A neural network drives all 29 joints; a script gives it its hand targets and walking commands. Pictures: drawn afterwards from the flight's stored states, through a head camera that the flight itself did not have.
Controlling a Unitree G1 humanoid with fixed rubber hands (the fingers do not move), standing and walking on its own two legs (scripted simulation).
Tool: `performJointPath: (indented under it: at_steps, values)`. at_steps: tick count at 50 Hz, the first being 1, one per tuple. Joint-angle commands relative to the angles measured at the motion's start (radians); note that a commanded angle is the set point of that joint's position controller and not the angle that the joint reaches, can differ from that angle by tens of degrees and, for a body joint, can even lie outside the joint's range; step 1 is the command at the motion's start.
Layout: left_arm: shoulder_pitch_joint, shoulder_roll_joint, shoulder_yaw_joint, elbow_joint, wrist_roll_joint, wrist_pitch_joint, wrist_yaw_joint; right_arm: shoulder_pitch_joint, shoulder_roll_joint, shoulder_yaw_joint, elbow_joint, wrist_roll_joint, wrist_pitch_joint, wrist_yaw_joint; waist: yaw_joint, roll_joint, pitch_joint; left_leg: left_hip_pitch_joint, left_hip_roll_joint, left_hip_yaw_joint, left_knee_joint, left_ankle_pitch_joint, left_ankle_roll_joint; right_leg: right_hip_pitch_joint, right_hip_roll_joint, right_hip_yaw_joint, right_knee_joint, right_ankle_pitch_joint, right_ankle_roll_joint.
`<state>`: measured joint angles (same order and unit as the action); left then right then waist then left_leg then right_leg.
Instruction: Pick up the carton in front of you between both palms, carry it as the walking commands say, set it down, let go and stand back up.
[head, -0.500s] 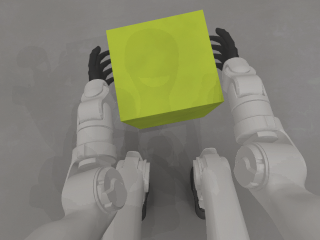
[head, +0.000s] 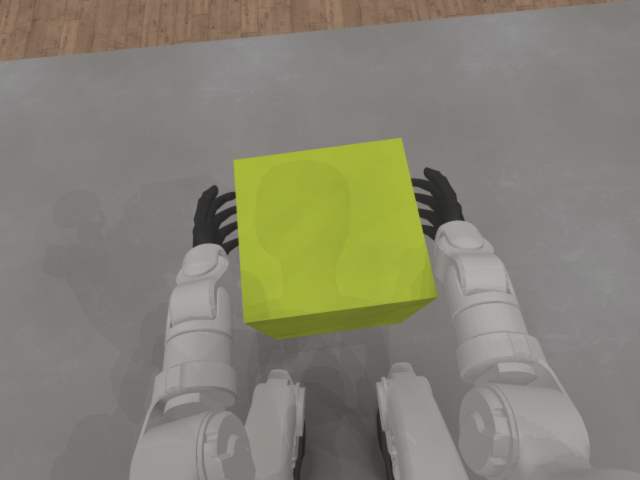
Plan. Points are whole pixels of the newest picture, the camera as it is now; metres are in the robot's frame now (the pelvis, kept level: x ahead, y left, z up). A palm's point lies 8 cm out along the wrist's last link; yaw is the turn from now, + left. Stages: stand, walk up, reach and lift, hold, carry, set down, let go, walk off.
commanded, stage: reach and lift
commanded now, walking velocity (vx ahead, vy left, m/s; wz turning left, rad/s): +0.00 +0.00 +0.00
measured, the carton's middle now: (329, 254) +0.43 +0.01 -0.11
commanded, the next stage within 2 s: hold in 1.80 s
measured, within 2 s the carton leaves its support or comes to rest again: neither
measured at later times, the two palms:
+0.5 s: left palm (152, 221) +0.38 +0.15 +0.12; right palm (502, 207) +0.38 -0.15 +0.12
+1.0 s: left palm (86, 195) +0.35 +0.15 +0.21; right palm (573, 188) +0.34 -0.15 +0.21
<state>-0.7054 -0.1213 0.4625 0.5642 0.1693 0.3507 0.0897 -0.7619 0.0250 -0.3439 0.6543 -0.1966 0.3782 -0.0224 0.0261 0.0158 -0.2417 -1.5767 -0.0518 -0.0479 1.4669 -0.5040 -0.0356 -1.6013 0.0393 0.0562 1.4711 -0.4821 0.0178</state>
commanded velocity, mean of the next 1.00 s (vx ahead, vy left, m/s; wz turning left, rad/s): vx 0.00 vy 0.00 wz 0.00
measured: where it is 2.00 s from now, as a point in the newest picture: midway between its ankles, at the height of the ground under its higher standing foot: (342, 472)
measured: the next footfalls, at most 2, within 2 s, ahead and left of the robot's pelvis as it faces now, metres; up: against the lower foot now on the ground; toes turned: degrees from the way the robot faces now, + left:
none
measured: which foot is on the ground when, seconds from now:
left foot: down 0.00-1.00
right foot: down 0.00-1.00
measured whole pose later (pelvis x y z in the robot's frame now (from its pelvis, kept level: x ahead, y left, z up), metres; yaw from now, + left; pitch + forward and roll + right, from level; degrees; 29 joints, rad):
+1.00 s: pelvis +0.05 +0.01 +0.18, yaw -1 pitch -4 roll +0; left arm -0.36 -0.18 0.35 0.44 0.33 0.58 0.00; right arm -0.33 0.17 -0.32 0.42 -0.32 0.61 0.02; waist 0.00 0.01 0.00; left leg -0.18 -0.02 -0.06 0.48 -0.23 0.00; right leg -0.20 0.01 0.07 0.47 -0.21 0.01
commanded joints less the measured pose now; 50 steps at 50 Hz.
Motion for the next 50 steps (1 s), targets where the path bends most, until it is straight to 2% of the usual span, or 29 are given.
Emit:
performJointPath:
  at_steps: [1,11,21,28,35,38,44,50]
  values:
    - [-0.583,-1.06,-0.626,0.092,-0.138,0.01,-0.284,-0.543,1.116,0.537,-0.001,0.153,-0.03,0.224,-0.01,-0.053,-0.72,0.41,-0.131,0.066,-0.231,0.185,0.011,0.615,0.122,-0.049,-0.239,0.212,-0.004]
    - [-0.404,-1.073,-0.641,0.089,-0.107,0.009,-0.297,-0.382,1.135,0.564,-0.056,0.133,-0.032,0.223,-0.011,-0.039,-0.587,0.646,-0.108,0.022,-0.432,0.239,0.026,0.84,0.102,-0.01,-0.439,0.26,-0.013]
    - [-0.218,-1.082,-0.688,0.046,-0.094,0.032,-0.304,-0.212,1.132,0.615,-0.125,0.131,-0.011,0.233,-0.018,-0.024,-0.436,0.949,-0.081,-0.02,-0.658,0.373,0.032,1.086,0.084,0.014,-0.654,0.379,-0.02]
    - [-0.106,-1.074,-0.73,-0.005,-0.1,0.079,-0.31,-0.108,1.119,0.645,-0.177,0.137,0.034,0.246,-0.023,-0.017,-0.307,1.16,-0.061,-0.035,-0.817,0.469,0.032,1.265,0.068,0.022,-0.812,0.465,-0.023]
    - [-0.035,-1.07,-0.77,-0.095,-0.115,0.162,-0.319,-0.042,1.102,0.671,-0.273,0.154,0.121,0.252,-0.026,-0.008,-0.164,1.341,-0.043,-0.043,-0.971,0.511,0.029,1.43,0.054,0.017,-0.966,0.495,-0.023]
    - [-0.012,-1.052,-0.745,-0.103,-0.105,0.2,-0.325,-0.014,1.084,0.644,-0.287,0.142,0.161,0.254,-0.034,-0.009,-0.071,1.386,-0.04,-0.04,-1.034,0.477,0.027,1.466,0.055,0.015,-1.026,0.455,-0.024]
    - [-0.059,-1.016,-0.64,-0.049,-0.054,0.234,-0.34,-0.056,1.053,0.543,-0.228,0.097,0.198,0.272,-0.032,0.0,0.087,1.371,-0.031,-0.026,-1.1,0.297,0.038,1.467,0.048,0.004,-1.083,0.293,-0.03]
    - [-0.178,-1.044,-0.637,-0.065,-0.059,0.218,-0.352,-0.192,1.083,0.564,-0.253,0.11,0.185,0.289,-0.023,-0.007,0.021,1.39,-0.027,-0.021,-1.09,0.267,0.044,1.493,0.048,0.002,-1.07,0.262,-0.029]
